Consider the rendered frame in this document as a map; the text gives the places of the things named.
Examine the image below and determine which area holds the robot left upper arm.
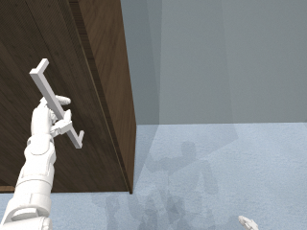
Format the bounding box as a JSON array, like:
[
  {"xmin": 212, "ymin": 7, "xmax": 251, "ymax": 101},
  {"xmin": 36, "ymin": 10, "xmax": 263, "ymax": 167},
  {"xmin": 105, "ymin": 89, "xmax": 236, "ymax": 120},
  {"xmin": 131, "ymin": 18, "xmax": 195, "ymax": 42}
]
[{"xmin": 0, "ymin": 216, "xmax": 53, "ymax": 230}]

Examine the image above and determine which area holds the right robot hand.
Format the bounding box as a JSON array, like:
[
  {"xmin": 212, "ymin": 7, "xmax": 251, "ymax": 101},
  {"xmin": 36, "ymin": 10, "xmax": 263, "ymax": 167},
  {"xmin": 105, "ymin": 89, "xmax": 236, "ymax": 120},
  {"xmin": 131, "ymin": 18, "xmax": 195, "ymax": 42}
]
[{"xmin": 238, "ymin": 216, "xmax": 259, "ymax": 230}]

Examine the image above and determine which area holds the robot left forearm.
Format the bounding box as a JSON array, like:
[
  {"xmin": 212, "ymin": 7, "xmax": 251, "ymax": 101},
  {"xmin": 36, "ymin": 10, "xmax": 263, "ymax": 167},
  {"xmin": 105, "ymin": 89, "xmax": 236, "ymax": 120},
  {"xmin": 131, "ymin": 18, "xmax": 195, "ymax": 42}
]
[{"xmin": 0, "ymin": 133, "xmax": 57, "ymax": 229}]

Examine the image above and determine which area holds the handle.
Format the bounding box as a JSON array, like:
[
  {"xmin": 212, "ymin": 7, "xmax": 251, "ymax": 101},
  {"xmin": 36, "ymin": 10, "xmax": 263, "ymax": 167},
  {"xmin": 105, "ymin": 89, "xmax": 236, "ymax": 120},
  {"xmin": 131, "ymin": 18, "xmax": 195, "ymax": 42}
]
[{"xmin": 29, "ymin": 58, "xmax": 84, "ymax": 149}]

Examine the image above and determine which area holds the left robot hand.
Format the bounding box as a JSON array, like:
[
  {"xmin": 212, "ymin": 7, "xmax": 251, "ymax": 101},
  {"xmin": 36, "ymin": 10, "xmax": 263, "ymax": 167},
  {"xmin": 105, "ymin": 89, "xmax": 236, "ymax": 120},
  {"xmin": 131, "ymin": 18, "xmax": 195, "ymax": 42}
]
[{"xmin": 31, "ymin": 95, "xmax": 73, "ymax": 138}]

